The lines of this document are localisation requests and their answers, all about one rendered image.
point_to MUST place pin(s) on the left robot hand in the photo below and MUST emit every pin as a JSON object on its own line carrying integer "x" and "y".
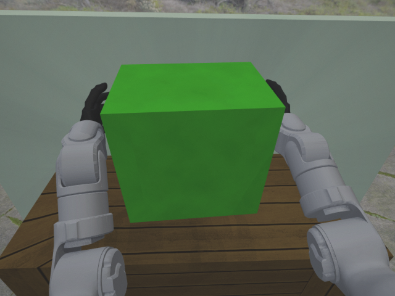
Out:
{"x": 93, "y": 105}

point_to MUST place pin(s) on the right robot hand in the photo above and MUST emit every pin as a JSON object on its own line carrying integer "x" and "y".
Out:
{"x": 279, "y": 92}

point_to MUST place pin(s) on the robot right forearm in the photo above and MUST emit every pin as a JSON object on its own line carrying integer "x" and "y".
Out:
{"x": 324, "y": 195}

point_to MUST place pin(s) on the left robot upper arm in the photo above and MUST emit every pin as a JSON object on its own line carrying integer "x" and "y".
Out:
{"x": 92, "y": 272}

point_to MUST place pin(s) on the right robot upper arm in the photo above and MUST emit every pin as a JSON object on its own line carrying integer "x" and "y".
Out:
{"x": 349, "y": 253}

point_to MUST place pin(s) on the robot left forearm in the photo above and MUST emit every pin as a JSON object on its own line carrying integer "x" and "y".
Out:
{"x": 82, "y": 185}

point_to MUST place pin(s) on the carton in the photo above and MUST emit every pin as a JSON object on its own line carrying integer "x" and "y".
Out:
{"x": 191, "y": 140}

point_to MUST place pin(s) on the pedestal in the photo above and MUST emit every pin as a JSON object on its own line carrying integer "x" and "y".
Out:
{"x": 260, "y": 254}

